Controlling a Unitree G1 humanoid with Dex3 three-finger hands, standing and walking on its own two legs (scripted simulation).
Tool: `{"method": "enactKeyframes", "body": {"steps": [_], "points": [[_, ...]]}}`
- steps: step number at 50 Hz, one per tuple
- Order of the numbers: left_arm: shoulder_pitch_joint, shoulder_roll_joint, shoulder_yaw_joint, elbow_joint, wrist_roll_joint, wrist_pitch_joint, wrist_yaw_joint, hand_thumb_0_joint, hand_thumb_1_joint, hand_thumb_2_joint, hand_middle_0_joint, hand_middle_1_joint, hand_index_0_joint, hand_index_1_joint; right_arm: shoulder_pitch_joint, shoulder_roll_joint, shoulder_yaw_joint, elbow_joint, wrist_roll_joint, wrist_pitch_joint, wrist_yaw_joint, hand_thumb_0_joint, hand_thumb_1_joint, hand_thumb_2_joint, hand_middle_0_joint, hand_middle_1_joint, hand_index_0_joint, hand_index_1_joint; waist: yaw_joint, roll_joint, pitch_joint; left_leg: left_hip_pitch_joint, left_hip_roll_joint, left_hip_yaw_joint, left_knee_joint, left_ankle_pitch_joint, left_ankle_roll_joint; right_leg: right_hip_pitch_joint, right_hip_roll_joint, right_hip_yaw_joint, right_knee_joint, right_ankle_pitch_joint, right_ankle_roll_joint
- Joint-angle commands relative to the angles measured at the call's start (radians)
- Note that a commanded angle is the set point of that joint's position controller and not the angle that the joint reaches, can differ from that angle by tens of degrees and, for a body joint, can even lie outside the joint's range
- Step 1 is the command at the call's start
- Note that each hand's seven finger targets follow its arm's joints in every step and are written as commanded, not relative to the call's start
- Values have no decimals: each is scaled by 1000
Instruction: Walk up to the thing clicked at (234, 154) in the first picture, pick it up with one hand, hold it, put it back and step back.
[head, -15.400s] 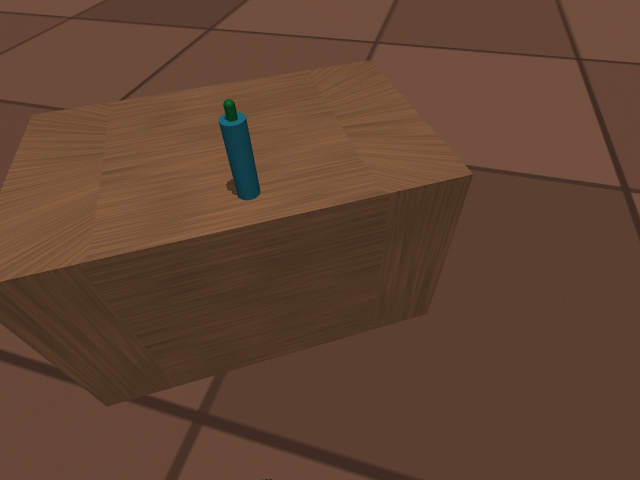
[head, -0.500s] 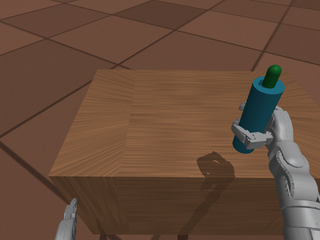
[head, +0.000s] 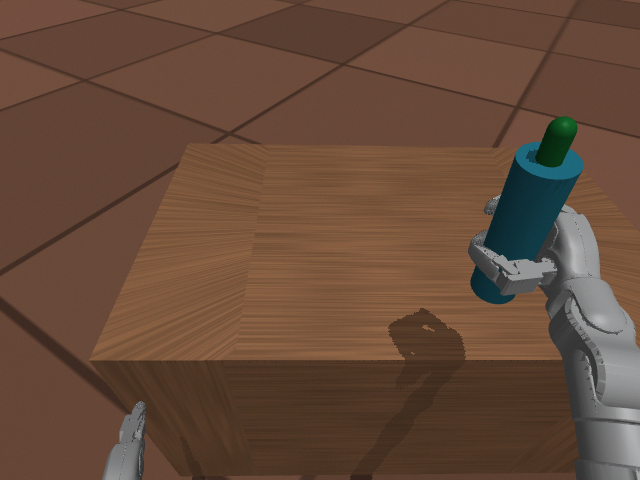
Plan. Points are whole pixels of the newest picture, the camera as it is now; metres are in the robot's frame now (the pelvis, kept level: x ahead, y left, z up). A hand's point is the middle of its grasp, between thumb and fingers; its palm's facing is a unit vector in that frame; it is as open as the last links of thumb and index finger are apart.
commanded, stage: hold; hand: right
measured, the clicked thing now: (521, 220) +0.33 -0.17 +0.21
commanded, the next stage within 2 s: none
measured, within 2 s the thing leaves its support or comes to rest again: neither
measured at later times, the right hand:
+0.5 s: hand (506, 234) +0.34 -0.17 +0.19, palm faces +0.06 +1.00 -0.02, open 8.0 cm
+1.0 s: hand (507, 242) +0.33 -0.17 +0.18, palm faces +0.07 +1.00 -0.03, open 8.0 cm
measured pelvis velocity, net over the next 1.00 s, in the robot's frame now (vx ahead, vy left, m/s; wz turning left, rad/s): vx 0.00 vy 0.00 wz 0.00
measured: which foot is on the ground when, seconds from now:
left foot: down 0.00-1.00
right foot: down 0.00-1.00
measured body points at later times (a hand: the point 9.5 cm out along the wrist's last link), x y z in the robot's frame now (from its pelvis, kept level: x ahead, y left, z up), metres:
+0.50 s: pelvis +0.00 +0.00 +0.00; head -0.02 +0.02 +0.45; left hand +0.17 +0.27 -0.08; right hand +0.33 -0.22 +0.19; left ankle +0.04 +0.14 -0.73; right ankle -0.02 -0.14 -0.73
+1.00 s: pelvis +0.00 +0.00 +0.00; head -0.03 +0.02 +0.45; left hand +0.17 +0.26 -0.08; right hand +0.32 -0.22 +0.19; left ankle +0.04 +0.14 -0.73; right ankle -0.02 -0.14 -0.73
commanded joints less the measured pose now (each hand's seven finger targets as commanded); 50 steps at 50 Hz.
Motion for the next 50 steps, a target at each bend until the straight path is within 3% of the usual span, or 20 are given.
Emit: {"method": "enactKeyframes", "body": {"steps": [1,3,6,8,10,11,14,17,19,25,27,29,30,34,35,38,40,43,48,50], "points": [[-131,124,50,-136,-1,-60,4,0,-544,43,-49,-53,-53,-49,-435,-184,-80,-304,20,-78,8,0,-328,-1338,1329,1459,1366,1459,3,44,-227,132,-24,44,-66,182,11,12,32,-25,-86,224,-33],[-169,100,21,-151,-2,-61,0,0,-549,47,-50,-54,-52,-52,-444,-177,-60,-334,13,-72,12,0,-337,-1334,1322,1450,1358,1450,-6,14,-255,148,-23,46,-60,201,14,21,33,-21,-86,253,-27],[-165,129,43,-154,-3,-64,0,0,-543,41,-49,-53,-54,-48,-455,-170,-51,-335,16,-55,20,0,-322,-1324,1310,1440,1348,1440,2,13,-257,150,-29,49,-58,213,19,34,26,-17,-92,283,-21],[-163,153,68,-158,-5,-68,3,0,-548,46,-51,-55,-54,-53,-467,-202,-82,-340,17,-42,18,0,-310,-1328,1309,1443,1348,1443,7,8,-256,146,-31,53,-61,203,19,43,24,-16,-93,276,-22],[-132,105,31,-102,-5,-59,-7,0,-547,45,-51,-55,-54,-52,-452,-204,-91,-343,21,-29,18,0,-322,-1329,1314,1445,1353,1445,-10,-3,-220,146,-29,54,-70,186,17,16,28,-19,-99,252,-23],[-136,122,49,-119,-7,-62,-6,0,-547,45,-51,-55,-54,-52,-447,-202,-104,-323,26,-22,16,0,-321,-1329,1313,1444,1351,1444,2,18,-211,137,-30,52,-74,176,15,19,29,-22,-100,235,-26],[-124,128,58,-103,-7,-55,-16,0,-553,50,-52,-55,-52,-55,-425,-204,-111,-315,31,0,17,0,-319,-1335,1314,1448,1353,1448,-10,38,-197,142,-30,55,-80,174,14,4,30,-21,-106,232,-27],[-131,151,82,-132,-8,-58,-18,0,-552,49,-52,-54,-52,-54,-448,-189,-98,-317,30,19,17,0,-305,-1339,1315,1455,1356,1455,7,72,-220,139,-27,52,-76,220,12,28,31,-22,-93,271,-31],[-133,136,70,-99,-9,-54,-23,0,-556,51,-53,-55,-52,-56,-427,-180,-90,-295,29,30,23,0,-311,-1345,1315,1458,1357,1458,0,49,-200,134,-23,47,-75,223,14,25,34,-25,-92,270,-31],[-217,140,61,-179,-8,-72,-16,0,-554,51,-53,-55,-53,-55,-510,-197,-91,-354,17,11,11,0,-299,-1334,1309,1448,1351,1448,-5,59,-270,166,-23,48,-72,198,11,38,33,-19,-91,254,-31],[-156,120,48,-133,-8,-70,-16,0,-555,51,-52,-54,-51,-55,-450,-177,-79,-344,17,5,9,0,-295,-1325,1311,1445,1352,1445,-9,50,-255,159,-27,53,-67,190,13,35,32,-18,-95,254,-29],[-137,130,59,-128,-7,-67,-13,0,-554,51,-52,-54,-52,-54,-443,-204,-108,-339,20,-1,9,0,-295,-1329,1311,1447,1352,1447,-14,23,-262,167,-29,55,-69,192,16,35,29,-15,-100,263,-24],[-155,105,38,-128,-8,-68,-19,0,-556,53,-52,-54,-51,-55,-435,-200,-105,-336,18,-4,9,0,-283,-1324,1303,1441,1345,1441,-20,1,-258,172,-26,54,-64,202,19,28,30,-16,-97,277,-21],[-133,107,42,-119,-7,-63,-23,0,-553,51,-51,-54,-51,-54,-400,-180,-89,-380,17,2,-4,0,-299,-1346,1323,1464,1365,1464,-7,-12,-216,150,-30,52,-76,189,21,17,26,-17,-106,262,-21],[-143,106,45,-125,-7,-65,-26,0,-555,53,-52,-54,-50,-56,-386,-147,-57,-366,14,6,0,0,-319,-1351,1330,1468,1371,1468,3,-4,-214,148,-29,52,-78,191,19,20,29,-20,-108,252,-22],[-145,100,37,-94,-6,-69,-25,0,-557,54,-54,-56,-51,-58,-407,-131,-37,-352,16,7,4,0,-321,-1355,1329,1469,1371,1469,12,15,-184,127,-32,52,-83,169,17,19,25,-16,-111,226,-25],[-154,165,94,-105,-4,-75,-16,0,-553,51,-53,-56,-53,-56,-421,-173,-66,-362,15,5,0,0,-307,-1345,1320,1460,1362,1460,16,35,-208,135,-33,55,-82,175,16,29,22,-10,-113,235,-27],[-155,123,59,-81,-8,-77,-21,0,-550,46,-52,-56,-55,-54,-414,-165,-68,-354,18,5,2,0,-313,-1343,1323,1460,1365,1460,3,24,-199,140,-32,59,-81,161,16,26,22,-8,-115,225,-26],[-175,150,78,-114,-7,-82,-13,0,-551,48,-51,-53,-52,-51,-460,-204,-104,-354,27,-8,3,0,-338,-1340,1332,1458,1370,1458,1,60,-232,158,-30,57,-79,192,11,39,24,-11,-107,255,-26],[-161,112,48,-116,-6,-84,-17,0,-555,52,-51,-53,-50,-54,-442,-187,-97,-361,27,-13,7,0,-333,-1337,1329,1456,1367,1456,-9,41,-249,177,-25,55,-79,204,11,40,31,-15,-101,264,-27]]}}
